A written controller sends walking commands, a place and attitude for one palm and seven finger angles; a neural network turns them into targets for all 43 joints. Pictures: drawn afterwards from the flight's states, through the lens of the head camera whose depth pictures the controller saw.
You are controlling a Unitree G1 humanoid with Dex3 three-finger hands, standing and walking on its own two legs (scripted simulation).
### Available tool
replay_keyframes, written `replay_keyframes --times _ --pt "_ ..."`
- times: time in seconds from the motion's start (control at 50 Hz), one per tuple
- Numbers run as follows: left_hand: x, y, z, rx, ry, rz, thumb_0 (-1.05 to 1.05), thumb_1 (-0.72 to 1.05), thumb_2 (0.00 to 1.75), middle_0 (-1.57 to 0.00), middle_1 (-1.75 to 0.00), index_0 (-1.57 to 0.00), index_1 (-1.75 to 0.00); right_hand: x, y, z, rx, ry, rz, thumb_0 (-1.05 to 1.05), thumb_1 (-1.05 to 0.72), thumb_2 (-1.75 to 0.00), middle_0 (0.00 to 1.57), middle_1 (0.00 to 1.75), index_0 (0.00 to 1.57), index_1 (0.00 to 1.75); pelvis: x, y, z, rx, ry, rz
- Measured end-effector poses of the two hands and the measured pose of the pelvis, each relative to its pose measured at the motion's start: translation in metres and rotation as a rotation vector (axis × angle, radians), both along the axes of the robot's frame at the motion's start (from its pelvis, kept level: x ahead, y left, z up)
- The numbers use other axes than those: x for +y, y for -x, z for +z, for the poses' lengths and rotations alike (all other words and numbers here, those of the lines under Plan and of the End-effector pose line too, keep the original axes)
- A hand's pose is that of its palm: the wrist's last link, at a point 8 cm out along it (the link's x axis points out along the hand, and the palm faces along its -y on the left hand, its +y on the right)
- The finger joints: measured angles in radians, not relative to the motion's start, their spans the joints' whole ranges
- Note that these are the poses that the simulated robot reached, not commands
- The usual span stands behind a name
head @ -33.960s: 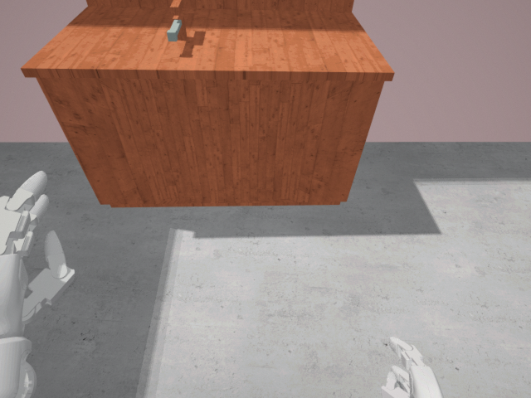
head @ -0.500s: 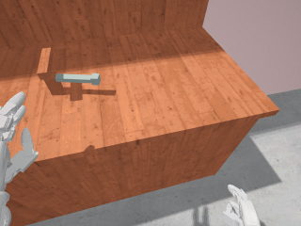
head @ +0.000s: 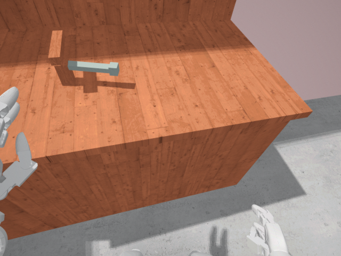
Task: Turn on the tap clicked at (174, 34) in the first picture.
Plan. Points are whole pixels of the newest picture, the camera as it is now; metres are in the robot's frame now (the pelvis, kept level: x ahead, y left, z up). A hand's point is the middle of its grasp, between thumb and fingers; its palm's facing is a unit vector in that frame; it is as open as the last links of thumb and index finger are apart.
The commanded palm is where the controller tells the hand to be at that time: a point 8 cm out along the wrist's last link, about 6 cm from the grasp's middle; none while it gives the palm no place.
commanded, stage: step back with the hand held close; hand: left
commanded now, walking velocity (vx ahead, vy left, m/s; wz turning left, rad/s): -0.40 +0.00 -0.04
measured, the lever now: (114, 69) +0.59 +0.21 +0.08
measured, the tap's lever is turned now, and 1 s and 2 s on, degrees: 73 73 73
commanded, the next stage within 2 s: stop stepping back and stand still in 0.34 s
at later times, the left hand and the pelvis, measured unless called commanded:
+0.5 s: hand out of the picture +0.09 +0.23 +0.17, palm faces +0.34 -0.85 -0.39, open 7.4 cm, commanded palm +0.03 +0.28 +0.19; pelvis -0.13 -0.01 +0.00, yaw +0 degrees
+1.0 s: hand out of the picture -0.02 +0.20 +0.19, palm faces +0.36 -0.86 -0.36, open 7.4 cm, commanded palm -0.08 +0.24 +0.19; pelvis -0.26 -0.02 +0.00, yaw -4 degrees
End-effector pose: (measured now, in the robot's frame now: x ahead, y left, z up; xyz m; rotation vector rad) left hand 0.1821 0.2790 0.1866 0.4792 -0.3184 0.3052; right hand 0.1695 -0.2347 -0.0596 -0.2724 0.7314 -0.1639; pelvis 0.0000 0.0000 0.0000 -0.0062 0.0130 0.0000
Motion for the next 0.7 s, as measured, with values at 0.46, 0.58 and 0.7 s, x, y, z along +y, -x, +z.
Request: replay_keyframes --times 0.46,0.58,0.7 --pt "-0.014 0.115 0.002 0.003 0.01 -0.048 0.02 0.89 0.9 -0.22 -0.3 -0.21 -0.3 -0.016 0.118 0.006 -0.01 0.025 -0.034 0.01 -0.9 -0.9 0.2 0.3 0.21 0.3 -0.006 0.117 0.002 0.037 -0.003 0.019" --pt "0.0 0.162 0.003 0.02 0.028 0.032 0.02 0.89 0.9 -0.21 -0.3 -0.21 -0.3 -0.006 0.168 0.01 -0.044 -0.026 -0.031 0.01 -0.9 -0.9 0.2 0.3 0.21 0.3 -0.008 0.157 0.008 -0.018 -0.013 0.0" --pt "-0.017 0.206 0.005 0.008 0.037 0.073 0.02 0.89 0.9 -0.21 -0.3 -0.21 -0.3 -0.004 0.211 -0.007 -0.031 -0.092 0.003 0.01 -0.9 -0.9 0.2 0.3 0.21 0.3 -0.018 0.184 0.004 -0.052 -0.008 0.003"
